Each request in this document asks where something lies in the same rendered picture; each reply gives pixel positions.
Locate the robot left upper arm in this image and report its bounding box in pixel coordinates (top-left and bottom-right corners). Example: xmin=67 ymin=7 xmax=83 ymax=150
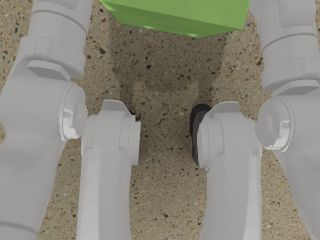
xmin=0 ymin=74 xmax=88 ymax=240

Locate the robot right forearm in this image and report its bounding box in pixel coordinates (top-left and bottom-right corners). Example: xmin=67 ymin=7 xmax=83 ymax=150
xmin=248 ymin=0 xmax=320 ymax=97

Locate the carton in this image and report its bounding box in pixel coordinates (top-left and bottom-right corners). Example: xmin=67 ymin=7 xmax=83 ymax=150
xmin=99 ymin=0 xmax=251 ymax=38

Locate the robot right upper arm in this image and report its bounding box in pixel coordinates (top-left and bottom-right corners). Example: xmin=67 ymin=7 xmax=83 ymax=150
xmin=255 ymin=94 xmax=320 ymax=240

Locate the robot left forearm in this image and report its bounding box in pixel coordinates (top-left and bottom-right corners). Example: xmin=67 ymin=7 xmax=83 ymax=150
xmin=0 ymin=0 xmax=94 ymax=127

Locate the robot right thigh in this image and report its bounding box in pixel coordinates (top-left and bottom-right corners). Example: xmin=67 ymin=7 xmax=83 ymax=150
xmin=197 ymin=112 xmax=262 ymax=240

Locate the right robot foot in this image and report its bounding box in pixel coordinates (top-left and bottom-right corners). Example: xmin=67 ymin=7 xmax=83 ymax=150
xmin=190 ymin=103 xmax=211 ymax=165

